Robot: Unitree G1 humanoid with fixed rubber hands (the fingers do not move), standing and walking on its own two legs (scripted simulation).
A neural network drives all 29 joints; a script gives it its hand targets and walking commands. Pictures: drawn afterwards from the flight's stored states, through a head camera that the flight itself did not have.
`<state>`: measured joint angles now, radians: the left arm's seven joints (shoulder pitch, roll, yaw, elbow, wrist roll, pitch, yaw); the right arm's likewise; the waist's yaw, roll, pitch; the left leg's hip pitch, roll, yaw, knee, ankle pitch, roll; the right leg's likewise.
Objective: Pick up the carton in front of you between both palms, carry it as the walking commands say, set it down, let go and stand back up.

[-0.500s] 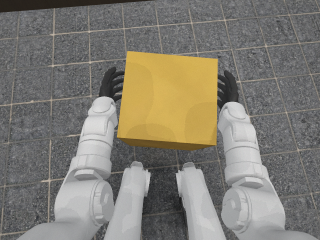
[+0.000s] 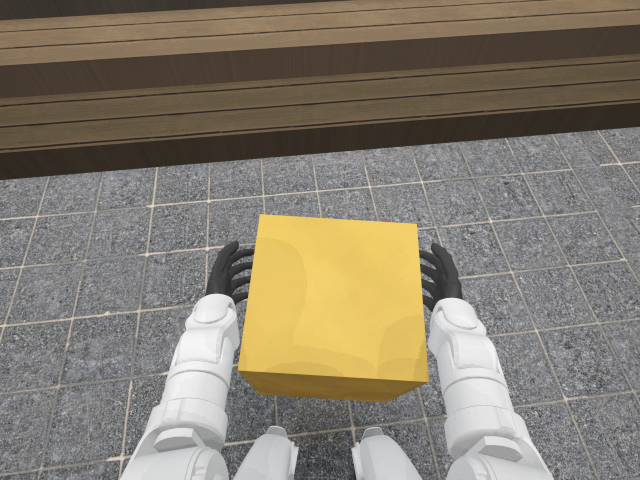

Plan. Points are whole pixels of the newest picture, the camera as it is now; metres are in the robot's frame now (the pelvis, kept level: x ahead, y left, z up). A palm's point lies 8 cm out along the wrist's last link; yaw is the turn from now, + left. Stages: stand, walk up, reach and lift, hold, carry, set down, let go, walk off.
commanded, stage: reach and lift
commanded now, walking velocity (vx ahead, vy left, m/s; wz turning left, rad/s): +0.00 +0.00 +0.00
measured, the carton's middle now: (330, 318) +0.34 +0.00 -0.11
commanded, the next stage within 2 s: hold in 1.46 s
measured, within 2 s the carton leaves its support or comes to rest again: neither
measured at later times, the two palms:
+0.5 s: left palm (190, 279) +0.31 +0.15 +0.10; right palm (488, 278) +0.31 -0.15 +0.10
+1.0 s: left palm (187, 274) +0.31 +0.15 +0.11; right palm (491, 275) +0.31 -0.15 +0.11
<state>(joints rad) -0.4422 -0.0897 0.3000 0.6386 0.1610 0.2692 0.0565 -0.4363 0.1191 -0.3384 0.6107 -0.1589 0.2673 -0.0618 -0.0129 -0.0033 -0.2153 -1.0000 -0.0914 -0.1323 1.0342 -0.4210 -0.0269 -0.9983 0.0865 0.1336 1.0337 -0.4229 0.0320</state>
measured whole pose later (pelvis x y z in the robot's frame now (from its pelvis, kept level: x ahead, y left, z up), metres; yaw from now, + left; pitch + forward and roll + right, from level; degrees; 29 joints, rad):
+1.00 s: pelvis +0.02 +0.00 +0.08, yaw +0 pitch -3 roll +0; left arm -0.30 -0.16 0.28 0.36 0.29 0.63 0.00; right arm -0.31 0.16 -0.30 0.36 -0.29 0.62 0.01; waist 0.00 0.00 -0.01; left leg -0.16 -0.05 -0.14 0.44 -0.22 -0.01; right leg -0.16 0.05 0.15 0.44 -0.22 0.01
